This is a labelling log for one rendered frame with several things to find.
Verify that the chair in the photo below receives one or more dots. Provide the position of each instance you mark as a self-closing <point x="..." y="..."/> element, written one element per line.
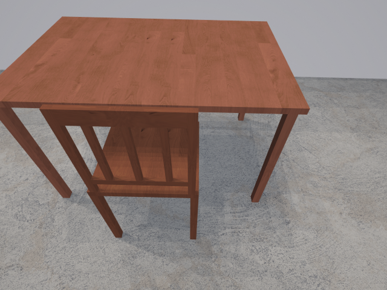
<point x="149" y="152"/>

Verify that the table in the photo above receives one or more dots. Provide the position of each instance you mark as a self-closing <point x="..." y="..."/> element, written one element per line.
<point x="212" y="65"/>

